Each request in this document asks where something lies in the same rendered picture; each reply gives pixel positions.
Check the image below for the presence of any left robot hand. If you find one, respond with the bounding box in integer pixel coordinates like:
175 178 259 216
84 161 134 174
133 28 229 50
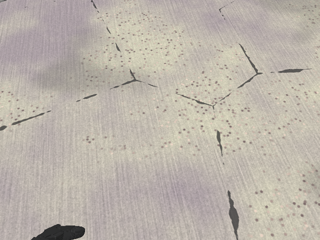
31 224 85 240

